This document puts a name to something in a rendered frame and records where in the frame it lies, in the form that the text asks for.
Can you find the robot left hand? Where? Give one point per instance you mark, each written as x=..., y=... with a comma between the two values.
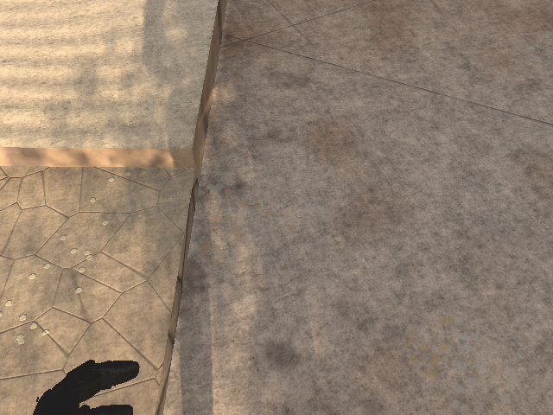
x=82, y=383

